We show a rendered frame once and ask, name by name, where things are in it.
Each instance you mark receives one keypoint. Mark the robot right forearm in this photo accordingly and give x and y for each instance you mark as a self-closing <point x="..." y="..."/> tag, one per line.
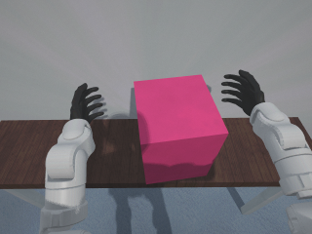
<point x="287" y="147"/>

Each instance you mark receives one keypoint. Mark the carton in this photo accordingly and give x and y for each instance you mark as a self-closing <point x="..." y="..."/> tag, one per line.
<point x="180" y="128"/>

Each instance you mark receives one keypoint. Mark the robot right hand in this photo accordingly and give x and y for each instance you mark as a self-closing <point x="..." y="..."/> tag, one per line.
<point x="250" y="93"/>

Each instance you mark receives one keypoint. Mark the right robot upper arm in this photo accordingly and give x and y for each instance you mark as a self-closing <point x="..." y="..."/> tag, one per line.
<point x="300" y="218"/>

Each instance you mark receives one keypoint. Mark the robot left forearm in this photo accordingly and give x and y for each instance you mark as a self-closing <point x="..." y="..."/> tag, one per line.
<point x="66" y="177"/>

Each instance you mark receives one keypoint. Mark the robot left hand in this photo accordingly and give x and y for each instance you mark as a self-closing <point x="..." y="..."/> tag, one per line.
<point x="79" y="105"/>

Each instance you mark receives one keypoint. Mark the table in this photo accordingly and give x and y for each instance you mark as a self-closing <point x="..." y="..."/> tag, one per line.
<point x="242" y="161"/>

